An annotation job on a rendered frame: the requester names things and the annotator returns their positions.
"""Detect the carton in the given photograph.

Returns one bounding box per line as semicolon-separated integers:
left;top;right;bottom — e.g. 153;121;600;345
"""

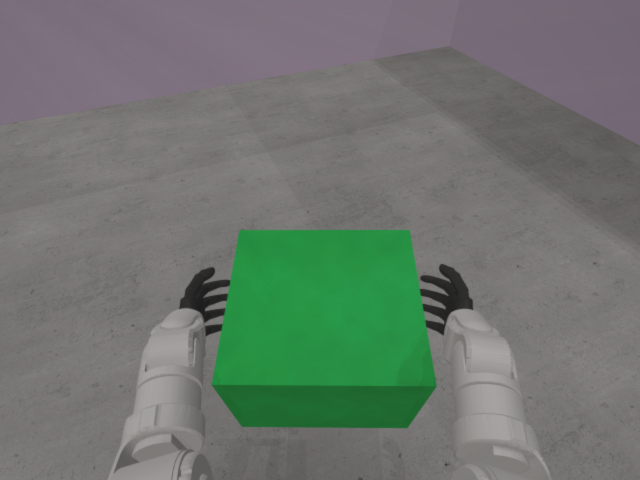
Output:
212;230;437;428

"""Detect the robot left upper arm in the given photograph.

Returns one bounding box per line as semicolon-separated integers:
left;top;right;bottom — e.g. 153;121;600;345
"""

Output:
110;449;214;480

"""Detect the left robot forearm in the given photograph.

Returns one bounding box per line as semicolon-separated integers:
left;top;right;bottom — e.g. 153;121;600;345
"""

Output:
108;308;206;480

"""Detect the robot right hand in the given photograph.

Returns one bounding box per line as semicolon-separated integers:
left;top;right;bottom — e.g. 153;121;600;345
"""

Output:
420;264;473;336

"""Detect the right robot forearm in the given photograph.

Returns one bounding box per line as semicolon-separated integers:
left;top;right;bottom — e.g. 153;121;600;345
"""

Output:
443;309;553;480

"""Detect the robot left hand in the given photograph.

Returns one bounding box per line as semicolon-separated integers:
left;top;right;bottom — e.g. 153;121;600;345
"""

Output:
179;267;230;336

